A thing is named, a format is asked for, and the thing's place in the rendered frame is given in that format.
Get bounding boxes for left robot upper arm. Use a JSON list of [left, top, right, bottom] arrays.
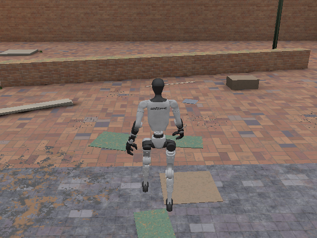
[[135, 100, 148, 128]]

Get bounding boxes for right robot hand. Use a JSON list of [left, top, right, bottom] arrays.
[[172, 131, 184, 140]]

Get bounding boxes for right robot upper arm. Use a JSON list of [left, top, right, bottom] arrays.
[[168, 100, 182, 126]]

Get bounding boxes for left robot hand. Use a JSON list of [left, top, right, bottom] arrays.
[[126, 142, 137, 155]]

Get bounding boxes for left robot forearm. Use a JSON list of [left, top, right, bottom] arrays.
[[128, 121, 139, 144]]

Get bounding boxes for robot torso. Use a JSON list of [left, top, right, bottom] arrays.
[[147, 98, 170, 149]]

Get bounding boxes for right robot forearm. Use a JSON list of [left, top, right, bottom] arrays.
[[177, 119, 184, 133]]

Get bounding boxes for right robot foot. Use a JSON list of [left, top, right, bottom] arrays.
[[166, 199, 173, 212]]

